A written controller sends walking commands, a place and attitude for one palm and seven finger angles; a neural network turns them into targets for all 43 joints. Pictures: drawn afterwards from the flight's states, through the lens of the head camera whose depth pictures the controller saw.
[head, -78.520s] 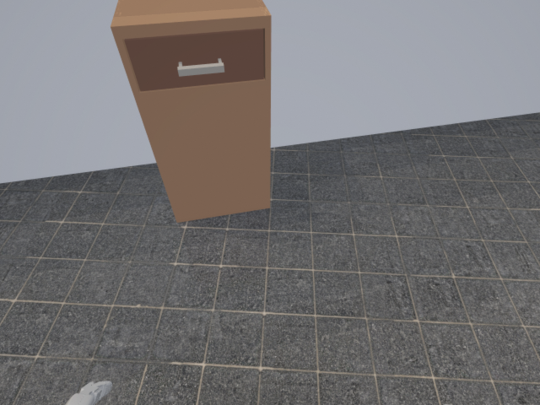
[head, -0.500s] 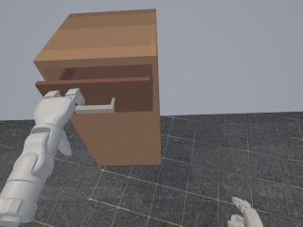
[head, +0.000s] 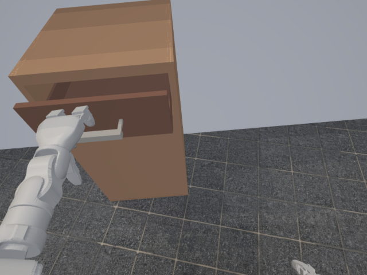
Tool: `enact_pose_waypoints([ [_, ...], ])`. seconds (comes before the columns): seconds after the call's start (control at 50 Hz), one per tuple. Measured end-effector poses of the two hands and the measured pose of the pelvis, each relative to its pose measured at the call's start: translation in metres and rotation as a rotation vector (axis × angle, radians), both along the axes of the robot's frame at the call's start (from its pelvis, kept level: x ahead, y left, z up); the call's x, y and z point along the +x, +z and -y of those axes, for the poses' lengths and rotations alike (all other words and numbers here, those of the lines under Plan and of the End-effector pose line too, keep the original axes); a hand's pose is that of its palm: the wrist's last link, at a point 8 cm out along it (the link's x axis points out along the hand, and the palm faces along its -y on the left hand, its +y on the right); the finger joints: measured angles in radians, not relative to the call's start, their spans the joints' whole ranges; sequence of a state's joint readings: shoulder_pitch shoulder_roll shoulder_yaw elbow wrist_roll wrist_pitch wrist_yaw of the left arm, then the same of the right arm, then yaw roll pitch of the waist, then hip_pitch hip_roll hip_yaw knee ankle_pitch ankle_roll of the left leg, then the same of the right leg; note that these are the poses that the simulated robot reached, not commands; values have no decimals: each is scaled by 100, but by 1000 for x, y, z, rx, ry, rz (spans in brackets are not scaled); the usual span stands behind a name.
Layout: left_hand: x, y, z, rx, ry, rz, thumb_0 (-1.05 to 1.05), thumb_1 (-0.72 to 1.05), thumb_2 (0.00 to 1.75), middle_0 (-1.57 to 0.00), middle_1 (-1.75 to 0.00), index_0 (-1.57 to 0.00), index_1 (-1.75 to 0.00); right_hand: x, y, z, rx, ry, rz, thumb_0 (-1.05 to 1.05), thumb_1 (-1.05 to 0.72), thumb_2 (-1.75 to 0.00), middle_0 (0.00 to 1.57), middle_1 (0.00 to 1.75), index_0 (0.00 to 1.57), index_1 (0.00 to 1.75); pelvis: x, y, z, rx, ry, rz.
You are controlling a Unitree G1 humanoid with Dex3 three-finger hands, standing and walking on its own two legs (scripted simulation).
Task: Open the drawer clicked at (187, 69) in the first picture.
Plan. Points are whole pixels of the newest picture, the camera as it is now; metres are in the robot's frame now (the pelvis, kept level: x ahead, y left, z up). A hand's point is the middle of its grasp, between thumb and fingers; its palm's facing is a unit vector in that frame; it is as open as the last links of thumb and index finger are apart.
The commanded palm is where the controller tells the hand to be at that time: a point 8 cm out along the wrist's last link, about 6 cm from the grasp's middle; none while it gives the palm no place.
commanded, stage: move the hooked fingers above the handle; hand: left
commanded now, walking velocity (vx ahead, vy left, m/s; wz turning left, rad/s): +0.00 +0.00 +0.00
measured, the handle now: (98, 130) +0.47 +0.28 +0.01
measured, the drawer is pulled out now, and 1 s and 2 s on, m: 0.09 0.09 0.08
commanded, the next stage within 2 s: none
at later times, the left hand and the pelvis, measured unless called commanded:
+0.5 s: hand (86, 140) +0.40 +0.27 +0.06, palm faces -0.06 -0.04 -1.00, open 13.8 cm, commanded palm +0.39 +0.28 +0.12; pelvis +0.00 +0.02 +0.00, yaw +0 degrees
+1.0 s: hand (93, 134) +0.42 +0.26 +0.06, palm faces -0.01 -0.04 -1.00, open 13.8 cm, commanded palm +0.40 +0.28 +0.12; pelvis -0.01 +0.02 -0.01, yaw -1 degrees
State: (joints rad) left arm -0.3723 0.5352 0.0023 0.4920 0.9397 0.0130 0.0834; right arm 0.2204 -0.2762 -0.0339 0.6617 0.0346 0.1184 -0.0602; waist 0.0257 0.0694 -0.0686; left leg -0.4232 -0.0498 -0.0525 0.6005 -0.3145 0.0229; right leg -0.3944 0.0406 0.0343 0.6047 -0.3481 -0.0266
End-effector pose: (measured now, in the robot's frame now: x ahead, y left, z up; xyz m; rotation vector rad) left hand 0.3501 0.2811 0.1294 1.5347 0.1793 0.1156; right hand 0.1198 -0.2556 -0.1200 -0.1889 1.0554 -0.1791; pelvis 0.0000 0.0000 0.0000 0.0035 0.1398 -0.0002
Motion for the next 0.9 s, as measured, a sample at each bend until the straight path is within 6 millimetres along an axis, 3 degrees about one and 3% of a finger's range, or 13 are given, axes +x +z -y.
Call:
enact_pose_waypoints([
  [0.08,7,-9,9,-21,-65,-24,0,-49,30,-32,-120,-31,-120,2,3,-4,-15,-1,2,1,-90,-90,20,30,21,30,2,-1,-4,-4,2,-5],
  [0.16,15,-5,16,-25,-132,35,0,-49,30,-32,-120,-32,-120,3,4,-8,-23,-9,8,1,-90,-90,20,30,21,30,3,-2,-9,-8,-1,-14],
  [0.28,27,0,2,-1,-66,87,0,-49,30,-32,-120,-32,-120,-3,1,-16,-3,-15,-7,1,-90,-90,20,30,21,30,2,-4,-15,-11,-9,-28],
  [0.4,30,-14,-14,18,7,-14,0,-49,30,-32,-120,-31,-120,-17,-2,-21,3,-18,-49,1,-90,-90,20,30,21,30,0,-4,-19,-15,-1,-36],
  [0.58,43,-16,18,-27,-164,26,0,-49,30,-32,-120,-32,-120,-42,-3,-17,-34,-47,-92,0,-90,-90,20,30,21,30,-5,-7,-21,-21,1,-43],
  [0.7,56,-12,-4,18,-57,71,0,-49,30,-32,-120,-32,-120,-65,-6,-12,-29,-82,-122,0,-90,-90,20,30,21,30,-11,-10,-20,-20,-19,-72],
  [0.8,49,-15,-15,33,-1,7,0,-48,30,-32,-120,-32,-121,-82,-9,-10,-17,-104,-162,0,-90,-90,20,30,21,30,-9,-8,-19,-21,-23,-75],
  [0.9,42,-25,2,-10,-75,-37,0,-49,30,-32,-120,-32,-120,-86,-7,-6,-35,-106,-174,1,-90,-90,20,30,21,30,-9,-7,-18,-23,-11,-55],
])
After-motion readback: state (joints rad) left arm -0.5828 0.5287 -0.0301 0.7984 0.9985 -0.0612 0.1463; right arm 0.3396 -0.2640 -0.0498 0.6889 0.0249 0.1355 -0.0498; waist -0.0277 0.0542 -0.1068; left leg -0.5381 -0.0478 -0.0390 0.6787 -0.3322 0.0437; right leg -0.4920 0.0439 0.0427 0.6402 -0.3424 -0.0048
